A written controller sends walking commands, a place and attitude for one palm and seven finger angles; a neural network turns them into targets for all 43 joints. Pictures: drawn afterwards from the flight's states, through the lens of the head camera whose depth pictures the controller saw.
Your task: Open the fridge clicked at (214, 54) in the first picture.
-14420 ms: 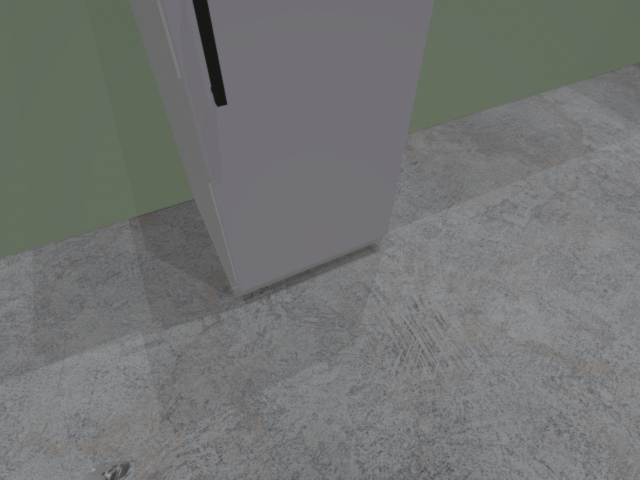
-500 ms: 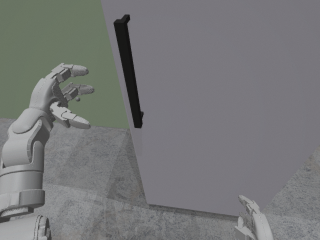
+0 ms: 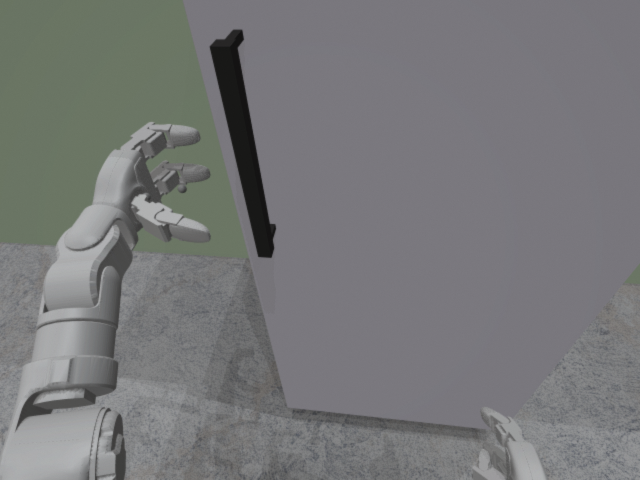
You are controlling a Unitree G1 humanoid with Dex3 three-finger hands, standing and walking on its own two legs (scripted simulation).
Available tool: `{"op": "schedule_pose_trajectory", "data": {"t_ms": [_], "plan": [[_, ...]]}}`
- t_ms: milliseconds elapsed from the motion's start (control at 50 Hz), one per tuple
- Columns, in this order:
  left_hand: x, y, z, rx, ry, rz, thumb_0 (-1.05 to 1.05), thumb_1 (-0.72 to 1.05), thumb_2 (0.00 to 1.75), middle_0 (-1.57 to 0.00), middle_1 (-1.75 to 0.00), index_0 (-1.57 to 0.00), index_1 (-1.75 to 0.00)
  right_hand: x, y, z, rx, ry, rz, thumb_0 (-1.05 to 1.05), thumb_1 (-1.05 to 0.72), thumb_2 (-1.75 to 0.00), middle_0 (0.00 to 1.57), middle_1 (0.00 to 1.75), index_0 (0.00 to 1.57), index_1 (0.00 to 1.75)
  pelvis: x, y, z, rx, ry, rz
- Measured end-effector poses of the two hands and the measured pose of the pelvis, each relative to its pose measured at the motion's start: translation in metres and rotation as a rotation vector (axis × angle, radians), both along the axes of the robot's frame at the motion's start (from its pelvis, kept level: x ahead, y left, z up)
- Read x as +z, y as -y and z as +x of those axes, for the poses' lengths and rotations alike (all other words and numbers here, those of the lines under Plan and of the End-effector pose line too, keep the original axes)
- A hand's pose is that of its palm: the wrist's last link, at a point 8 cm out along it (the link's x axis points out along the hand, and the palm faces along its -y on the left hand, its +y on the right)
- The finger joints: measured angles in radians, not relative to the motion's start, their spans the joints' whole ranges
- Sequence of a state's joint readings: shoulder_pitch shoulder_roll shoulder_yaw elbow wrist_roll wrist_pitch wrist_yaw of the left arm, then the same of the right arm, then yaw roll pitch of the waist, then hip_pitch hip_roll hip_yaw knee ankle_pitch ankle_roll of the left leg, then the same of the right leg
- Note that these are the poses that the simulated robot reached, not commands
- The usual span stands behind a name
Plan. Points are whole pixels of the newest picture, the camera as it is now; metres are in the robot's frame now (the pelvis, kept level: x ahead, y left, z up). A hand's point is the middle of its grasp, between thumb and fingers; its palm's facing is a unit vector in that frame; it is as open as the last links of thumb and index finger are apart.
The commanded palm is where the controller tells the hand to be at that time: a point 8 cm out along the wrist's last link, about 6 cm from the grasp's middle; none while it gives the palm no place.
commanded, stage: move the hooked fingers beside the handle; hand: left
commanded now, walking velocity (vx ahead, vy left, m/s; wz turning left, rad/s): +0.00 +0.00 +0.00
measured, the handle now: (253, 161) +0.45 +0.11 +0.20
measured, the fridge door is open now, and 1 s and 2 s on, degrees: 0 0 0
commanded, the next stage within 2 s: feel for the door with the fingertips in 0.84 s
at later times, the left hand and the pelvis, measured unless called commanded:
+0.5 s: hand (181, 193) +0.37 +0.18 +0.21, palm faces -0.02 -1.00 -0.03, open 13.9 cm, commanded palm +0.35 +0.23 +0.21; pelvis +0.00 +0.00 +0.00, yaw +0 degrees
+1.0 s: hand (193, 185) +0.39 +0.17 +0.21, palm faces -0.04 -1.00 -0.03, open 13.9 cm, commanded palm +0.36 +0.22 +0.21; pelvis +0.00 +0.00 +0.00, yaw +0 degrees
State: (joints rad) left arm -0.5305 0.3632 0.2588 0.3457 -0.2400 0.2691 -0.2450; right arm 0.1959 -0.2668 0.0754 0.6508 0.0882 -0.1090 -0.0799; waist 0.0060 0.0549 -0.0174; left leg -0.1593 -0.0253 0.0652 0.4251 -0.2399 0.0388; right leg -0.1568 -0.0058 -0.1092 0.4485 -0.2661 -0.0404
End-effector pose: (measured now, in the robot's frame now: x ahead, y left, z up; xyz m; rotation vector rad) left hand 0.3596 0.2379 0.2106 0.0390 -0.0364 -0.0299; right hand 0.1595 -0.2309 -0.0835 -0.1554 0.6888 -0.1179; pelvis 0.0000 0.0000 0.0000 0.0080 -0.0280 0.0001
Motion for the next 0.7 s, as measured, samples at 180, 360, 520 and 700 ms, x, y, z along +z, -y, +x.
{"op": "schedule_pose_trajectory", "data": {"t_ms": [180, 360, 520, 700], "plan": [[0.002, 0.006, 0.013, 0.003, 0.008, -0.004, -0.01, -0.50, 0.30, -0.31, -1.20, -0.30, -1.20, -0.003, 0.009, -0.013, -0.030, -0.032, -0.010, 0.02, -0.90, -0.90, 0.20, 0.30, 0.20, 0.30, 0.001, 0.002, -0.001, -0.006, -0.006, 0.001], [0.000, 0.000, 0.002, 0.006, 0.020, 0.002, -0.01, -0.50, 0.30, -0.31, -1.20, -0.30, -1.20, -0.004, 0.015, -0.017, -0.047, -0.028, -0.001, 0.02, -0.90, -0.90, 0.20, 0.30, 0.20, 0.30, 0.001, 0.004, 0.001, -0.015, -0.002, 0.002], [-0.002, 0.000, -0.007, 0.012, 0.013, -0.005, -0.01, -0.50, 0.30, -0.31, -1.20, -0.30, -1.20, 0.000, 0.010, -0.004, -0.018, -0.004, -0.009, 0.02, -0.90, -0.90, 0.20, 0.30, 0.20, 0.30, 0.000, 0.004, -0.002, -0.004, 0.005, 0.001], [0.001, -0.002, -0.001, 0.009, 0.008, -0.003, -0.01, -0.50, 0.30, -0.31, -1.20, -0.30, -1.20, 0.006, 0.003, 0.004, -0.003, 0.032, -0.003, 0.02, -0.90, -0.90, 0.20, 0.30, 0.20, 0.30, 0.000, 0.004, -0.004, 0.001, 0.004, -0.001]]}}
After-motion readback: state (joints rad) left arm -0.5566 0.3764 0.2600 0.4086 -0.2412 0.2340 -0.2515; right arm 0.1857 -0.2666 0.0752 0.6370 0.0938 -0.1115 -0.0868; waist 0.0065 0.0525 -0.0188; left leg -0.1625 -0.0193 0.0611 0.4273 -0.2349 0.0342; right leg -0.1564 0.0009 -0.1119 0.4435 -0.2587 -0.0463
